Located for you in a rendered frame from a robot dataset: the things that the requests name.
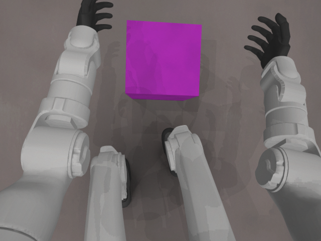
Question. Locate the carton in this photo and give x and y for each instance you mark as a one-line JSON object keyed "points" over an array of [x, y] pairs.
{"points": [[162, 60]]}

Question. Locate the right robot forearm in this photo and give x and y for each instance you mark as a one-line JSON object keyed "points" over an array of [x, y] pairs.
{"points": [[285, 108]]}

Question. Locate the left robot hand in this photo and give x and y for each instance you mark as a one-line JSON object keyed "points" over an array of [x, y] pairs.
{"points": [[87, 14]]}

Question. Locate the robot right shin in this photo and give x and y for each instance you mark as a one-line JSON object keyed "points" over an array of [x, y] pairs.
{"points": [[184, 128]]}

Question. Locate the robot left upper arm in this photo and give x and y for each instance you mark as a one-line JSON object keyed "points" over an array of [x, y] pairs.
{"points": [[30, 207]]}

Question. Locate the right robot hand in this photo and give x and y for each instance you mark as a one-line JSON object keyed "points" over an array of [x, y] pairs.
{"points": [[278, 40]]}

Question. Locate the robot right upper arm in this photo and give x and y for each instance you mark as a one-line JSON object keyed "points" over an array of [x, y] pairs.
{"points": [[293, 180]]}

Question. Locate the left robot forearm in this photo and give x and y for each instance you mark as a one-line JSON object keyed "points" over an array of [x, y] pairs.
{"points": [[67, 102]]}

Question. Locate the robot left thigh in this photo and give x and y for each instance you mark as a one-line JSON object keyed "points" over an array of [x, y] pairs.
{"points": [[104, 217]]}

